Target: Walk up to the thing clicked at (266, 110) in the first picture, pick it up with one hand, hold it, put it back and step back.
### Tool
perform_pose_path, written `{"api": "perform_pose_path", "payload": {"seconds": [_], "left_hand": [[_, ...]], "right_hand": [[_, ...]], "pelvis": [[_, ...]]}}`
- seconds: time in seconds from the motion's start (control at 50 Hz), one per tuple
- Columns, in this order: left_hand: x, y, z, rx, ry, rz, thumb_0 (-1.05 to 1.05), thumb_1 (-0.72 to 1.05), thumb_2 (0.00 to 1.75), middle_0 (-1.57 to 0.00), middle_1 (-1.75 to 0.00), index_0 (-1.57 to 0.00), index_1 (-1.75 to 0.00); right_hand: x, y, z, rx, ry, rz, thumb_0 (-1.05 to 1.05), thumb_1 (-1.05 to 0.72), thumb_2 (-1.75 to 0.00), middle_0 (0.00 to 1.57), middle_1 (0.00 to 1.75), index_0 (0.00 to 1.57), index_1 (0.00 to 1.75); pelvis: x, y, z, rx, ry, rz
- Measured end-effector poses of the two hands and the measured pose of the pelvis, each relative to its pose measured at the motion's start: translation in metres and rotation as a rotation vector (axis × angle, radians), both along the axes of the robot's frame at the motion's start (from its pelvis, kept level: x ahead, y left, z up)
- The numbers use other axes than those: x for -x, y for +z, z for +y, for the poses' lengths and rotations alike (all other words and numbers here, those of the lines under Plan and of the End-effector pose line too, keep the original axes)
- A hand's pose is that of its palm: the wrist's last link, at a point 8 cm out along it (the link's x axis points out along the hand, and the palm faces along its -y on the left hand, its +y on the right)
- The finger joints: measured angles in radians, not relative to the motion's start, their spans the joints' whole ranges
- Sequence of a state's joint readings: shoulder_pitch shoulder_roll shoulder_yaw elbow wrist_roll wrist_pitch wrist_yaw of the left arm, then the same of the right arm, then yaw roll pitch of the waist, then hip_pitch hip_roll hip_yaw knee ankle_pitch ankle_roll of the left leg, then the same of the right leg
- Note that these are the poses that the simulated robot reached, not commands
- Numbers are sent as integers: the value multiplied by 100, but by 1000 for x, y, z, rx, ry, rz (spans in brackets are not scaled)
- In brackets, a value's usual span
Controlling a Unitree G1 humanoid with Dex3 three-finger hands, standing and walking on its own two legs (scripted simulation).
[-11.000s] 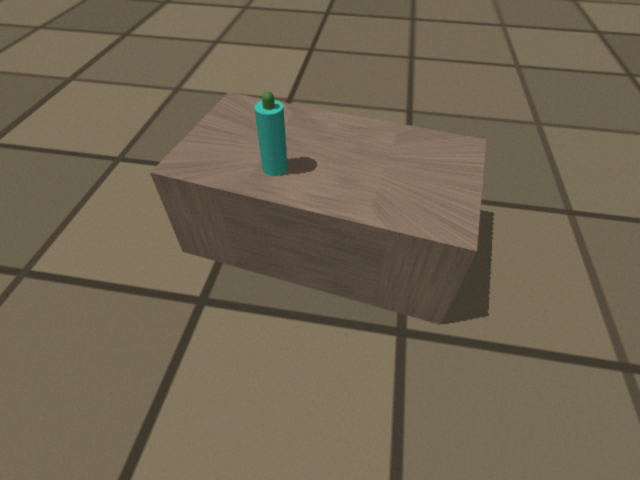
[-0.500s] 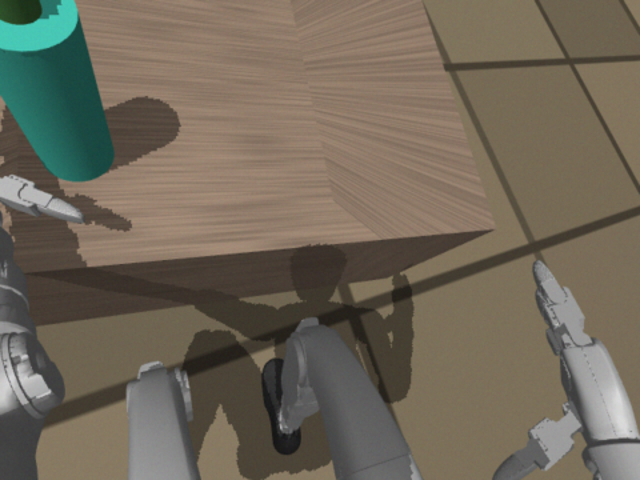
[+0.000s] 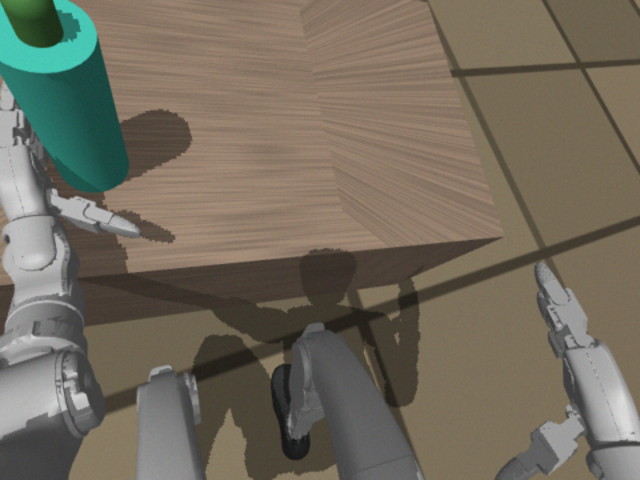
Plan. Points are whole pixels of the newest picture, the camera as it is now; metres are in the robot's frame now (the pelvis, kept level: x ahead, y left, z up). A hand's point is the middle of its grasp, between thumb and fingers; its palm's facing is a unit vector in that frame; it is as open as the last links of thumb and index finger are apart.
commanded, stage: close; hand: left
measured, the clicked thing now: (68, 100) +0.56 +0.18 -0.01
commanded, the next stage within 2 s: settle in 0.84 s
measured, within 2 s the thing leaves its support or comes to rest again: leaves its support in 1.50 s
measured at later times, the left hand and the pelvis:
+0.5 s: hand (72, 153) +0.52 +0.19 -0.06, palm faces +0.16 -0.99 -0.01, open 15.9 cm; pelvis +0.00 +0.00 +0.00, yaw +0 degrees
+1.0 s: hand (66, 132) +0.54 +0.19 -0.04, palm faces +0.17 -0.98 -0.01, open 11.2 cm; pelvis +0.00 +0.00 +0.01, yaw +0 degrees
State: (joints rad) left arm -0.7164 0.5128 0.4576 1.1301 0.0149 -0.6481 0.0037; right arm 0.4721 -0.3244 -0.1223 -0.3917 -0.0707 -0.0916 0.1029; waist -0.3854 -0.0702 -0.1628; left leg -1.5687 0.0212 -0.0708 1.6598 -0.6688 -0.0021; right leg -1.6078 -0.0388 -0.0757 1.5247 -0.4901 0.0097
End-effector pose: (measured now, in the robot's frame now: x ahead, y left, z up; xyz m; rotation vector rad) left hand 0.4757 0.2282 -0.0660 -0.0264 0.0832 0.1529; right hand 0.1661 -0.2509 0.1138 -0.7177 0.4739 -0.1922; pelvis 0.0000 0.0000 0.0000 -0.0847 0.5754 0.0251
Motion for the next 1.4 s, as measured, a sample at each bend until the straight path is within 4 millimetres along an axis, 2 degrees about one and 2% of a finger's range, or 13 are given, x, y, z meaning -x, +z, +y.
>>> {"api": "perform_pose_path", "payload": {"seconds": [0.1,0.22,0.38,0.5,0.68,0.86,1.1,1.26,1.4], "left_hand": [[3,4,0,-35,-4,2,-2,-61,1,-16,-8,-17,-7],[-3,15,9,-48,30,-5,-2,-61,3,-26,-14,-26,-14],[-12,14,15,-36,25,-13,-2,-61,6,-35,-22,-36,-21],[-18,8,11,-26,4,3,-2,-61,12,-42,-29,-43,-28],[-29,21,10,-31,15,-13,-2,-56,29,-59,-47,-60,-47],[-34,28,13,-30,39,-17,-1,-44,51,-73,-67,-83,-71],[-31,28,10,-41,22,-31,-3,-54,83,-68,-84,-77,-90],[-25,29,3,-47,-2,22,-3,-61,93,-65,-93,-74,-99],[-17,30,-8,-45,-26,90,-2,-61,94,-63,-96,-72,-103]], "right_hand": [[4,-9,-2,-30,-41,27,-1,51,-5,6,5,6,5],[-4,-14,5,-80,-16,-1,-1,51,-5,6,5,6,5],[-6,-2,7,-41,8,-2,-1,51,-5,7,5,6,5],[0,4,8,-12,-5,22,-1,50,-5,6,5,6,5],[4,2,4,-17,-41,22,-1,50,-5,6,5,6,5],[0,1,7,-33,-16,21,-1,49,-5,6,5,6,5],[-5,10,15,-33,27,14,-1,50,-6,6,5,6,5],[-1,13,8,-36,-19,22,-1,51,-6,6,5,6,5],[-8,9,6,-72,-37,23,-1,51,-6,6,5,6,5]], "pelvis": [[-3,2,1,5,-3,-2],[-2,2,2,1,-2,-6],[0,2,3,-5,-2,-2],[1,3,3,5,-2,1],[0,5,5,9,-7,0],[0,7,6,4,-9,2],[-1,10,4,5,-2,1],[-6,17,4,1,-3,-8],[-11,28,5,-5,-6,-26]]}}
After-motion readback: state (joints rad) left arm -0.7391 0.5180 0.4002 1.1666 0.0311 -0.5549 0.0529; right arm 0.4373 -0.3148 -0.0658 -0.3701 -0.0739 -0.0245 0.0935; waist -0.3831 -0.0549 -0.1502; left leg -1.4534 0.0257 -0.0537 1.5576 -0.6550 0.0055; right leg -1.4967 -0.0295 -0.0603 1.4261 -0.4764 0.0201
